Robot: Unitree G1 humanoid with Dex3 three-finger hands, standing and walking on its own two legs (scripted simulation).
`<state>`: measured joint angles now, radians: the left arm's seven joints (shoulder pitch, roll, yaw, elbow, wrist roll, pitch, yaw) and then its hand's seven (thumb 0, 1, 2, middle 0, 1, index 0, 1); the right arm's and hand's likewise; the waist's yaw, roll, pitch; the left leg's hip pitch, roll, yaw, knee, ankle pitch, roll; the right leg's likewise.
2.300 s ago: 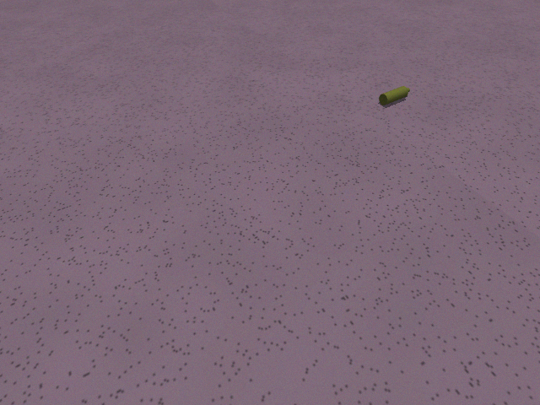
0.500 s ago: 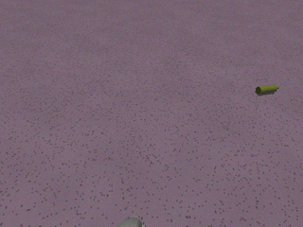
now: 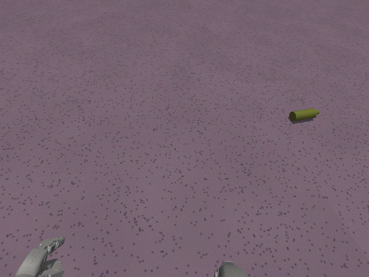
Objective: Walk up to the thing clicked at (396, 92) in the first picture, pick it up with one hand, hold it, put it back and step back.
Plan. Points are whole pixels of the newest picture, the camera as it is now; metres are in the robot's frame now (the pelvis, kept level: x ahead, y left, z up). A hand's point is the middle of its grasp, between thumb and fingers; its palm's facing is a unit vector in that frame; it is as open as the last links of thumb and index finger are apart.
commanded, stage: walk up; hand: left
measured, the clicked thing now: (305, 114) +1.38 -1.05 -0.71
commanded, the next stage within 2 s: none
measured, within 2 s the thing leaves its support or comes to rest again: neither
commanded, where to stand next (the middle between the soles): +1.03 -1.33 m, yaw +10 degrees
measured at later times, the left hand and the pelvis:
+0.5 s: hand (144, 253) +0.22 +0.11 -0.16, palm faces +0.09 -0.95 -0.29, open 7.4 cm; pelvis +0.24 -0.17 +0.00, yaw +4 degrees
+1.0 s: hand (211, 153) +0.51 -0.09 -0.11, palm faces +0.02 -0.93 -0.38, open 7.4 cm; pelvis +0.41 -0.38 +0.00, yaw +3 degrees
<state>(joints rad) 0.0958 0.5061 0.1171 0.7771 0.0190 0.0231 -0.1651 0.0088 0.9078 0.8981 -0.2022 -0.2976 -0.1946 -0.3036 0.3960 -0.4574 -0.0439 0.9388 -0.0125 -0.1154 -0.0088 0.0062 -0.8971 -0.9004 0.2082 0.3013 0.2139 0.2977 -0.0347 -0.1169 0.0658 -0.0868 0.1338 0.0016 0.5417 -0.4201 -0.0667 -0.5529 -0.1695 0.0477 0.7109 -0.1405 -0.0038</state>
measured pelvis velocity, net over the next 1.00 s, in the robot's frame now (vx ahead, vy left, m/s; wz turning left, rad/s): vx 0.41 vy -0.38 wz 0.05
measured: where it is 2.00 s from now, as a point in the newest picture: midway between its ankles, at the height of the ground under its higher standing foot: (296, 198)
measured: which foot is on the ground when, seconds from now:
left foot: down 0.00-0.06, up 0.08-0.46, down 0.48-0.90, up 0.92-1.00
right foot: up 0.00-0.02, down 0.04-0.50, up 0.52-0.86, down 0.88-1.00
